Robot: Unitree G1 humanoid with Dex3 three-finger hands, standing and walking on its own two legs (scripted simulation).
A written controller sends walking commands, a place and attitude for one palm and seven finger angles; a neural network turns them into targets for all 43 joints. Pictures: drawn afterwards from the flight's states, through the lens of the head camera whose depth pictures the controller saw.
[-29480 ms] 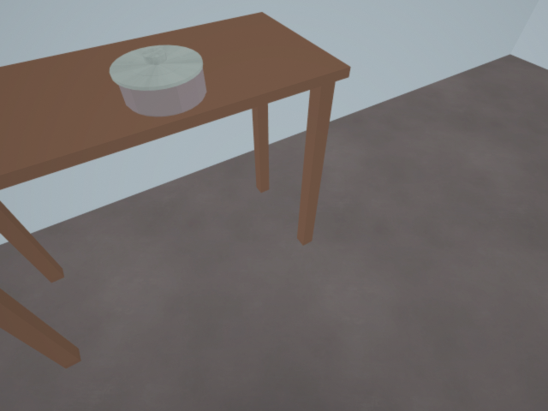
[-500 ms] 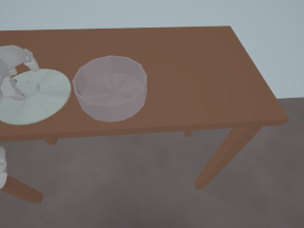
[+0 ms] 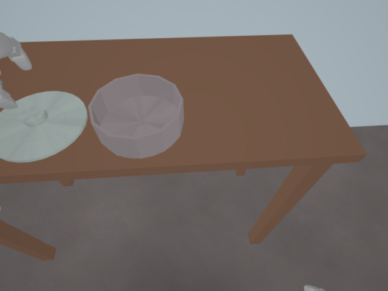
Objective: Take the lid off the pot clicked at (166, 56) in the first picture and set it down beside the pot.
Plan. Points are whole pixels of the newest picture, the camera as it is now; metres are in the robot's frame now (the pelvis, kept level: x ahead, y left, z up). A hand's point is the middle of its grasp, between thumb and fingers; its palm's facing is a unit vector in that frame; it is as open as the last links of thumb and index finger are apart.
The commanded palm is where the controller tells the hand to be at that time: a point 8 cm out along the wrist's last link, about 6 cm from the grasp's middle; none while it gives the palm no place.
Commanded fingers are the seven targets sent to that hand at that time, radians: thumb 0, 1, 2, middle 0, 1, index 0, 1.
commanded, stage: raise the empty hand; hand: left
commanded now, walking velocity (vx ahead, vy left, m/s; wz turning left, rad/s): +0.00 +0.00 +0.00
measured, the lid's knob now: (34, 116) +0.47 +0.34 +0.10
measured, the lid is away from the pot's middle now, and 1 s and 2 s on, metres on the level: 0.23 0.23 0.23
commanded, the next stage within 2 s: draw the hand back to the body in 0.50 s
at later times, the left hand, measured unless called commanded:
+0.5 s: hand out of the picture +0.45 +0.34 +0.25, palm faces -0.20 -0.11 -0.97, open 11.0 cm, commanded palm +0.44 +0.34 +0.32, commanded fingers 0.00 -0.13 0.89 -0.47 -0.62 -0.47 -0.62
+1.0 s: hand out of the picture +0.41 +0.33 +0.24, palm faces -0.17 -0.06 -0.98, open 11.0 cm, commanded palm +0.37 +0.33 +0.31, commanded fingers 0.00 -0.13 0.89 -0.47 -0.62 -0.47 -0.62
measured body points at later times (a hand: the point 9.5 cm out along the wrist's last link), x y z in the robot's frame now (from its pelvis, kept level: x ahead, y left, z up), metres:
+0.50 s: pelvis +0.01 -0.01 +0.00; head +0.06 -0.02 +0.45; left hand +0.46 +0.34 +0.31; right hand +0.09 -0.28 -0.12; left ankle +0.03 +0.08 -0.74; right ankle -0.04 -0.14 -0.74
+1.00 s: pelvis +0.00 -0.01 +0.00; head +0.04 -0.03 +0.45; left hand +0.42 +0.33 +0.30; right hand +0.14 -0.27 -0.12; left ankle +0.03 +0.08 -0.74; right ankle -0.04 -0.14 -0.74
